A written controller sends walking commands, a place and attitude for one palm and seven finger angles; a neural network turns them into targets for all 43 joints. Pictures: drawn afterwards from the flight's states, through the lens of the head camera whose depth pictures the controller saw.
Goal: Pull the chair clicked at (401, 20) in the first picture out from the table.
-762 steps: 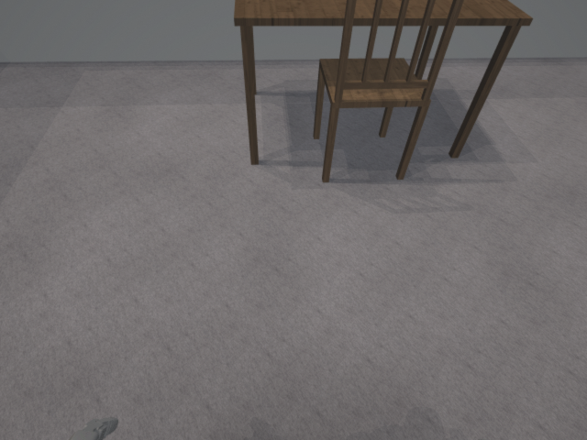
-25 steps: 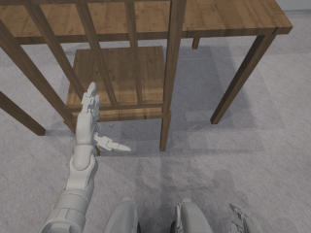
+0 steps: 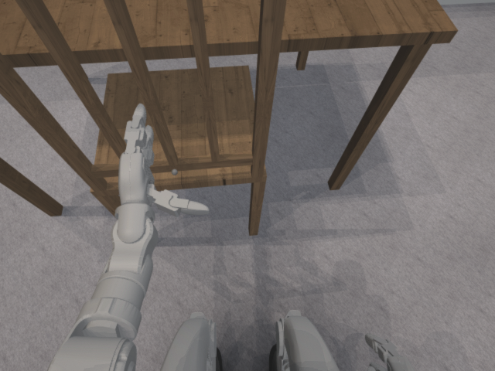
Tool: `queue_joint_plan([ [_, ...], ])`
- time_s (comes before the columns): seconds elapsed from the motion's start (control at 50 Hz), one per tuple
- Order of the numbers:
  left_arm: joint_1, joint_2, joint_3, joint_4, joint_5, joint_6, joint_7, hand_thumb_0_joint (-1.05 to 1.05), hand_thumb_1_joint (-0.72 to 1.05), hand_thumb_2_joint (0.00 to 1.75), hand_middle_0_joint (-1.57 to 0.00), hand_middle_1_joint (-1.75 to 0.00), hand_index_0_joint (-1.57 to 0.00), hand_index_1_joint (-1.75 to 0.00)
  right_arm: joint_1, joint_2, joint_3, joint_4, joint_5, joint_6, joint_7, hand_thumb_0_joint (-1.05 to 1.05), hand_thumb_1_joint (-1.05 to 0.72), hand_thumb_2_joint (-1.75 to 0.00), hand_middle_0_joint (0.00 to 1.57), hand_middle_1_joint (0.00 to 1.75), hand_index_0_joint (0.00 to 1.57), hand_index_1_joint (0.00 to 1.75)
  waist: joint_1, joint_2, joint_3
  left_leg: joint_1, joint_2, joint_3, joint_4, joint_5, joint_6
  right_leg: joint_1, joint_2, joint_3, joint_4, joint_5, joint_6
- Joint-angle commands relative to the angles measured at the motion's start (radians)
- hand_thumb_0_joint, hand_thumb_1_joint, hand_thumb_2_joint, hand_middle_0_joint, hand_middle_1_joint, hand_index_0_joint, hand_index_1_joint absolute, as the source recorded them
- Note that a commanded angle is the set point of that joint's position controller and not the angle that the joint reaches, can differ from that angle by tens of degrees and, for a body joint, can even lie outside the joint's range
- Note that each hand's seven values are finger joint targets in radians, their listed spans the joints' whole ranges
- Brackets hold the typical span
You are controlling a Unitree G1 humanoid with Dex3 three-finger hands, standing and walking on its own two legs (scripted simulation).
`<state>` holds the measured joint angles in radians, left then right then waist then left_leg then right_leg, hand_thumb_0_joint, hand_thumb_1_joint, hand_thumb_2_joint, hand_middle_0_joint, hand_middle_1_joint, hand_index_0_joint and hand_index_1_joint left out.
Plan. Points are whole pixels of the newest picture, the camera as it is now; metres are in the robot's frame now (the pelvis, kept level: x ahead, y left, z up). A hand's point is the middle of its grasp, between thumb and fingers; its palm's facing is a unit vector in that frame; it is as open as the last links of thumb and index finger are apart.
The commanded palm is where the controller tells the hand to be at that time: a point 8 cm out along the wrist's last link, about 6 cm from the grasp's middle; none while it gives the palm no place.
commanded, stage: push the fingers through the gap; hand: left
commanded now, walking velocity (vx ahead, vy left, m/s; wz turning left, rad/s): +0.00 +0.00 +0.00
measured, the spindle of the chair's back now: (152, 103) +0.54 +0.15 +0.07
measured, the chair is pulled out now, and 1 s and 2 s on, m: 0.00 0.00 0.00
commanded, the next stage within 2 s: hook a spindle and tug to test in 1.16 s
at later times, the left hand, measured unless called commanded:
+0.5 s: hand (173, 149) +0.47 +0.12 +0.03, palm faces +0.11 -0.99 -0.03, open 17.0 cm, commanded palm +0.44 +0.17 +0.02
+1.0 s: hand (170, 133) +0.50 +0.13 +0.03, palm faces +0.09 -0.99 -0.04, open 16.9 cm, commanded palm +0.47 +0.17 +0.02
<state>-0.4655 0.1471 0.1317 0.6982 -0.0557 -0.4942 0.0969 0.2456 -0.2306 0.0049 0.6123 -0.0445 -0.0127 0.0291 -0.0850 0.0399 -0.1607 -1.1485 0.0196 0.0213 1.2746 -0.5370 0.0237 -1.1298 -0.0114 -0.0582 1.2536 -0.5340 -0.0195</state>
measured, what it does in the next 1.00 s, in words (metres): stands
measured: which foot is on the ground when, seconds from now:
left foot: down 0.00-1.00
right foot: down 0.00-1.00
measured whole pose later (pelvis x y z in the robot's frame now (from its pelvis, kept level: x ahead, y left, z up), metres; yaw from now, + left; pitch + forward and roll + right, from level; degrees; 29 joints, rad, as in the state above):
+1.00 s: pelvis +0.01 +0.01 +0.00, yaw -2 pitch +28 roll -2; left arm -0.77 0.27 0.32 1.02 0.00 -0.53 0.06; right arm 0.33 -0.23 0.01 0.64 -0.07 0.06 0.07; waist -0.16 0.05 -0.17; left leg -1.23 0.04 0.03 1.29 -0.55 0.03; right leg -1.21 0.01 -0.05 1.25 -0.52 -0.01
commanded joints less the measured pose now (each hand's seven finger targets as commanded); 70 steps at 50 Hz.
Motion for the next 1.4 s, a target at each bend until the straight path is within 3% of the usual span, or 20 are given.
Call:
queue_joint_plan([
  [0.0, -0.361, 0.134, 0.050, -0.133, 0.012, -0.078, -0.004, 0.00, -0.50, 0.30, -0.06, -0.08, -0.06, -0.08, 0.074, -0.147, -0.051, -0.076, 0.004, -0.030, -0.012, 0.00, -0.90, -0.90, 0.20, 0.30, 0.20, 0.30, -0.035, -0.040, -0.425, 0.264, -0.016, -0.049, -0.134, 0.249, -0.002, 0.226, 0.018, 0.045, -0.176, 0.253, -0.006],
  [0.08, -0.413, 0.156, 0.070, -0.105, 0.005, -0.082, -0.019, 0.00, -0.50, 0.30, -0.06, -0.08, -0.06, -0.08, 0.080, -0.149, -0.048, -0.071, 0.005, -0.026, -0.014, 0.00, -0.90, -0.90, 0.20, 0.30, 0.20, 0.30, -0.037, 0.009, -0.435, 0.276, -0.018, -0.044, -0.136, 0.255, -0.004, 0.220, 0.019, 0.050, -0.178, 0.259, -0.009],
  [0.12, -0.448, 0.176, 0.089, -0.131, -0.004, -0.092, -0.024, 0.00, -0.50, 0.30, -0.06, -0.08, -0.06, -0.08, 0.088, -0.152, -0.052, -0.067, 0.001, -0.030, -0.014, 0.00, -0.90, -0.90, 0.20, 0.30, 0.20, 0.30, -0.035, 0.018, -0.484, 0.294, -0.017, -0.043, -0.128, 0.285, -0.004, 0.237, 0.019, 0.054, -0.173, 0.287, -0.008],
  [0.26, -0.493, 0.144, 0.068, -0.053, 0.002, -0.096, -0.030, 0.00, -0.50, 0.30, -0.06, -0.08, -0.06, -0.08, 0.116, -0.159, -0.057, -0.045, -0.002, -0.028, -0.006, 0.00, -0.90, -0.90, 0.20, 0.30, 0.20, 0.30, -0.059, 0.021, -0.491, 0.332, -0.009, -0.061, -0.126, 0.323, -0.009, 0.185, 0.024, 0.035, -0.163, 0.294, -0.006],
  [0.3, -0.507, 0.166, 0.088, -0.004, 0.009, -0.089, -0.026, 0.00, -0.50, 0.30, -0.06, -0.08, -0.06, -0.08, 0.123, -0.162, -0.056, -0.039, -0.002, -0.021, -0.004, 0.00, -0.90, -0.90, 0.20, 0.30, 0.20, 0.30, -0.061, 0.005, -0.455, 0.291, -0.012, -0.054, -0.129, 0.289, -0.007, 0.191, 0.025, 0.040, -0.173, 0.273, -0.005],
  [0.42, -0.568, 0.257, 0.177, 0.052, 0.027, -0.104, -0.004, 0.00, -0.50, 0.30, -0.06, -0.08, -0.06, -0.08, 0.136, -0.161, -0.049, -0.040, -0.010, -0.011, -0.002, 0.00, -0.90, -0.90, 0.20, 0.30, 0.20, 0.30, -0.056, -0.031, -0.469, 0.213, -0.020, -0.037, -0.117, 0.261, 0.002, 0.246, 0.025, 0.058, -0.174, 0.280, -0.002],
  [0.56, -0.707, 0.249, 0.146, 0.100, 0.041, -0.137, -0.037, 0.00, -0.50, 0.30, -0.06, -0.08, -0.06, -0.08, 0.155, -0.165, -0.050, -0.024, -0.017, -0.010, 0.001, 0.00, -0.90, -0.90, 0.20, 0.30, 0.20, 0.30, -0.092, 0.057, -0.507, 0.285, -0.012, -0.056, -0.103, 0.284, -0.002, 0.158, 0.026, 0.047, -0.155, 0.268, -0.005],
  [0.64, -0.754, 0.246, 0.143, 0.183, 0.038, -0.113, -0.052, 0.00, -0.50, 0.30, -0.06, -0.08, -0.06, -0.08, 0.181, -0.174, -0.050, -0.008, -0.020, 0.001, 0.005, 0.00, -0.90, -0.90, 0.20, 0.30, 0.20, 0.30, -0.112, 0.057, -0.496, 0.296, -0.007, -0.073, -0.104, 0.291, -0.002, 0.112, 0.031, 0.033, -0.153, 0.248, -0.007],
  [0.72, -0.801, 0.322, 0.208, 0.213, 0.039, -0.099, -0.043, 0.00, -0.50, 0.30, -0.06, -0.08, -0.06, -0.08, 0.197, -0.181, -0.047, -0.004, -0.026, 0.016, 0.006, 0.00, -0.90, -0.90, 0.20, 0.30, 0.20, 0.30, -0.108, 0.047, -0.517, 0.263, -0.008, -0.067, -0.089, 0.310, 0.001, 0.139, 0.032, 0.039, -0.150, 0.272, -0.005],
  [0.78, -0.778, 0.326, 0.219, 0.159, 0.048, -0.121, -0.033, 0.00, -0.50, 0.30, -0.06, -0.08, -0.06, -0.08, 0.208, -0.177, -0.048, -0.020, -0.033, 0.024, 0.016, 0.00, -0.90, -0.90, 0.20, 0.30, 0.20, 0.30, -0.084, 0.094, -0.600, 0.338, -0.005, -0.077, -0.089, 0.410, -0.011, 0.145, 0.033, 0.030, -0.125, 0.335, -0.008],
  [0.8, -0.765, 0.297, 0.201, 0.137, 0.045, -0.125, -0.032, 0.00, -0.50, 0.30, -0.06, -0.08, -0.06, -0.08, 0.208, -0.173, -0.049, -0.022, -0.035, 0.027, 0.022, 0.00, -0.90, -0.90, 0.20, 0.30, 0.20, 0.30, -0.084, 0.105, -0.622, 0.361, -0.004, -0.076, -0.086, 0.440, -0.011, 0.151, 0.036, 0.029, -0.126, 0.360, -0.008],
  [0.82, -0.727, 0.327, 0.228, 0.133, 0.047, -0.126, -0.028, 0.00, -0.50, 0.30, -0.06, -0.08, -0.06, -0.08, 0.214, -0.176, -0.052, -0.026, -0.035, 0.032, 0.026, 0.00, -0.90, -0.90, 0.20, 0.30, 0.20, 0.30, -0.073, 0.083, -0.622, 0.364, -0.001, -0.077, -0.089, 0.459, -0.015, 0.169, 0.038, 0.027, -0.127, 0.376, -0.009],
  [0.84, -0.703, 0.312, 0.215, 0.120, 0.047, -0.127, -0.029, 0.00, -0.50, 0.30, -0.06, -0.08, -0.06, -0.08, 0.217, -0.177, -0.052, -0.033, -0.034, 0.036, 0.029, 0.00, -0.90, -0.90, 0.20, 0.30, 0.20, 0.30, -0.074, 0.083, -0.635, 0.377, 0.000, -0.082, -0.093, 0.479, -0.017, 0.171, 0.040, 0.025, -0.122, 0.386, -0.008],
  [0.92, -0.626, 0.303, 0.214, 0.153, 0.051, -0.090, -0.033, 0.00, -0.50, 0.30, -0.06, -0.08, -0.06, -0.08, 0.217, -0.175, -0.053, -0.035, -0.024, 0.056, 0.033, 0.00, -0.90, -0.90, 0.20, 0.30, 0.20, 0.30, -0.077, 0.012, -0.537, 0.293, -0.001, -0.059, -0.111, 0.398, -0.004, 0.214, 0.042, 0.034, -0.155, 0.371, -0.005],
  [0.98, -0.670, 0.255, 0.173, 0.122, 0.048, -0.092, -0.030, 0.00, -0.50, 0.30, -0.06, -0.08, -0.06, -0.08, 0.208, -0.172, -0.053, -0.038, -0.020, 0.059, 0.031, 0.00, -0.90, -0.90, 0.20, 0.30, 0.20, 0.30, -0.089, 0.045, -0.502, 0.310, 0.001, -0.065, -0.124, 0.362, -0.006, 0.168, 0.042, 0.030, -0.164, 0.321, -0.005],
  [1.1, -0.727, 0.229, 0.143, 0.061, 0.043, -0.150, -0.018, 0.00, -0.50, 0.30, -0.06, -0.08, -0.06, -0.08, 0.205, -0.169, -0.059, -0.012, -0.028, 0.042, 0.028, 0.00, -0.90, -0.90, 0.20, 0.30, 0.20, 0.30, -0.102, 0.096, -0.519, 0.405, 0.008, -0.087, -0.118, 0.404, -0.022, 0.110, 0.042, 0.019, -0.159, 0.308, -0.008],
  [1.18, -0.708, 0.235, 0.143, 0.150, 0.062, -0.138, -0.020, 0.00, -0.50, 0.30, -0.06, -0.08, -0.06, -0.08, 0.205, -0.171, -0.054, 0.000, -0.030, 0.046, 0.028, 0.00, -0.90, -0.90, 0.20, 0.30, 0.20, 0.30, -0.107, 0.081, -0.480, 0.374, 0.005, -0.084, -0.120, 0.381, -0.019, 0.099, 0.040, 0.015, -0.157, 0.292, -0.010],
  [1.24, -0.683, 0.282, 0.190, 0.223, 0.065, -0.115, -0.020, 0.00, -0.50, 0.30, -0.06, -0.08, -0.06, -0.08, 0.200, -0.175, -0.049, -0.014, -0.026, 0.056, 0.024, 0.00, -0.90, -0.90, 0.20, 0.30, 0.20, 0.30, -0.096, 0.048, -0.450, 0.307, -0.002, -0.075, -0.126, 0.326, -0.010, 0.121, 0.039, 0.020, -0.160, 0.269, -0.011],
  [1.32, -0.724, 0.309, 0.214, 0.185, 0.049, -0.123, -0.023, 0.00, -0.50, 0.30, -0.13, -0.30, -0.13, -0.30, 0.182, -0.172, -0.044, -0.034, -0.027, 0.056, 0.021, 0.00, -0.90, -0.90, 0.20, 0.30, 0.20, 0.30, -0.091, 0.036, -0.500, 0.275, -0.009, -0.063, -0.111, 0.315, -0.003, 0.169, 0.038, 0.035, -0.158, 0.285, -0.007],
  [1.38, -0.751, 0.295, 0.193, 0.103, 0.045, -0.155, -0.031, 0.00, -0.50, 0.30, -0.18, -0.46, -0.18, -0.46, 0.184, -0.171, -0.049, -0.035, -0.031, 0.050, 0.025, 0.00, -0.90, -0.90, 0.20, 0.30, 0.20, 0.30, -0.087, 0.111, -0.579, 0.376, 0.000, -0.077, -0.101, 0.402, -0.017, 0.138, 0.038, 0.028, -0.138, 0.326, -0.010],
])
